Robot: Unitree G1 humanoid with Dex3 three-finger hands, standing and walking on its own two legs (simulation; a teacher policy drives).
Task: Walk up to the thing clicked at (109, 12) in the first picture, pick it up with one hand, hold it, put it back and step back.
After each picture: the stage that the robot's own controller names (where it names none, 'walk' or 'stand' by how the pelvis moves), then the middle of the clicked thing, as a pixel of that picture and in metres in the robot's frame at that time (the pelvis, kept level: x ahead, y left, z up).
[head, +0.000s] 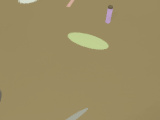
stand; (109, 14) +2.00 -0.43 -0.65
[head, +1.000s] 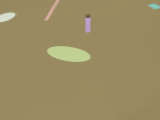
walk; (87, 23) +1.89 +0.02 -0.63
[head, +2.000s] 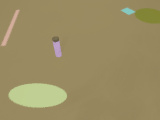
walk; (57, 47) +1.30 +0.31 -0.65
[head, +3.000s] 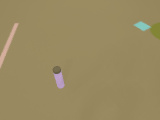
walk; (58, 77) +0.88 +0.26 -0.65
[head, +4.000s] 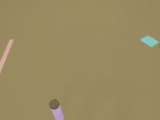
walk; (57, 111) +0.58 +0.26 -0.65
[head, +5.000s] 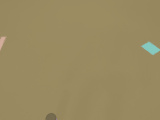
stand; out of the picture +0.44 +0.20 -0.64
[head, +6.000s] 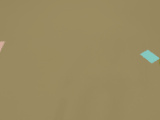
stand; out of the picture +0.40 +0.21 -0.66
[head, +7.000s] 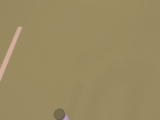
walk; (62, 119) +0.40 +0.21 -0.62
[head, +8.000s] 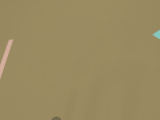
walk; out of the picture +0.38 +0.25 -0.63
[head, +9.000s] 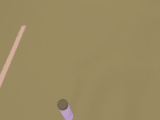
stand; (65, 110) +0.48 +0.20 -0.61
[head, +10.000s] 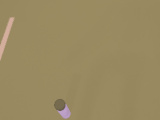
walk; (63, 109) +0.41 +0.21 -0.62
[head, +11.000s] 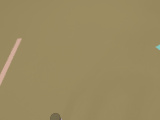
walk; out of the picture +0.45 +0.25 -0.65
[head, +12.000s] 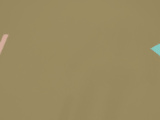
stand; out of the picture +0.34 +0.18 -0.63
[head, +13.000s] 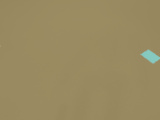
stand; out of the picture +0.33 +0.20 -0.64
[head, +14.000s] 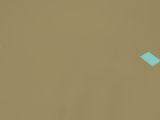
stand; out of the picture +0.32 +0.22 -0.66
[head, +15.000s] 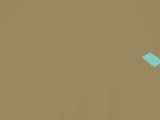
stand; out of the picture +0.29 +0.21 -0.66
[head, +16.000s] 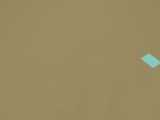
stand; out of the picture +0.29 +0.21 -0.66
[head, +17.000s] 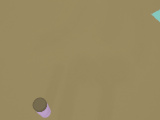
go down; (42, 108) +0.34 +0.20 -0.50
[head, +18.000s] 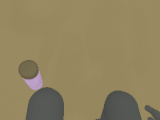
go down; (32, 77) +0.39 +0.22 -0.28
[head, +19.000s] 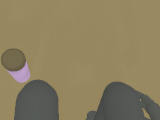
close in; (18, 68) +0.39 +0.23 -0.22
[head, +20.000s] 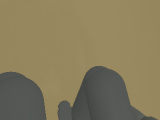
close; out of the picture +0.38 +0.26 -0.15
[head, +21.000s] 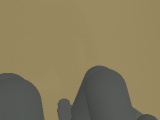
lift; out of the picture +0.37 +0.26 -0.15
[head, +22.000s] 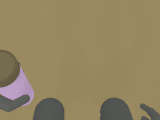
lift; (14, 84) +0.32 +0.20 +0.01
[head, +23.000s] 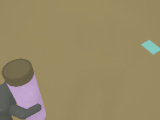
hold; (28, 96) +0.30 +0.17 +0.03
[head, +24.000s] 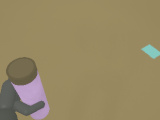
hold; (32, 93) +0.31 +0.16 +0.05
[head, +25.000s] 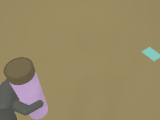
hold; (30, 93) +0.31 +0.17 +0.05
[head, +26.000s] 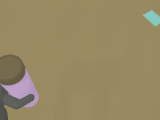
crouch; (20, 86) +0.34 +0.19 -0.02
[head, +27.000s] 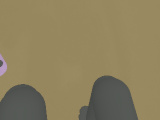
lower; out of the picture +0.42 +0.25 -0.09
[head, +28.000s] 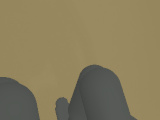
lower; out of the picture +0.39 +0.26 -0.15
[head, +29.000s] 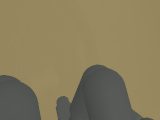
lower; out of the picture +0.38 +0.27 -0.16
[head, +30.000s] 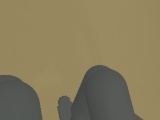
lower; out of the picture +0.37 +0.29 -0.16
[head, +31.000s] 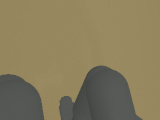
lower; out of the picture +0.36 +0.29 -0.15
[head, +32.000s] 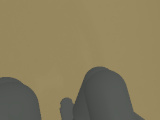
open; out of the picture +0.39 +0.22 -0.16
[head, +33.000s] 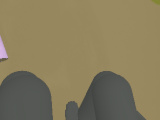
stand; out of the picture +0.51 +0.27 -0.26
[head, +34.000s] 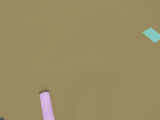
stand; (46, 107) +0.47 +0.19 -0.62
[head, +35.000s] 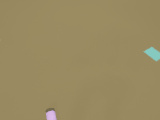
stand; out of the picture +0.46 +0.19 -0.69
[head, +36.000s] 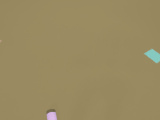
stand; out of the picture +0.46 +0.18 -0.69
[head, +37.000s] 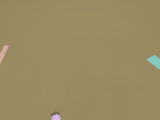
stand; out of the picture +0.48 +0.18 -0.74
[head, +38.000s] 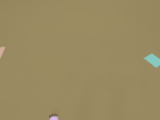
stand; out of the picture +0.46 +0.20 -0.75
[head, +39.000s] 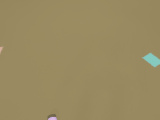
stand; out of the picture +0.45 +0.20 -0.75
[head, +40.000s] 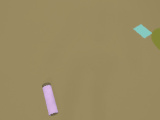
walk; (49, 98) +0.53 +0.18 -0.73
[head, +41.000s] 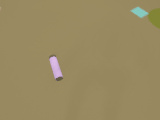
walk; (55, 67) +0.86 +0.25 -0.71
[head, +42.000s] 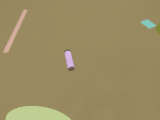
stand; (69, 59) +1.13 +0.15 -0.73
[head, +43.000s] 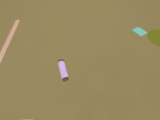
stand; (63, 69) +1.08 +0.18 -0.74
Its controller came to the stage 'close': yes
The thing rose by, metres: 0.68
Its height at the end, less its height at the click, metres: -0.09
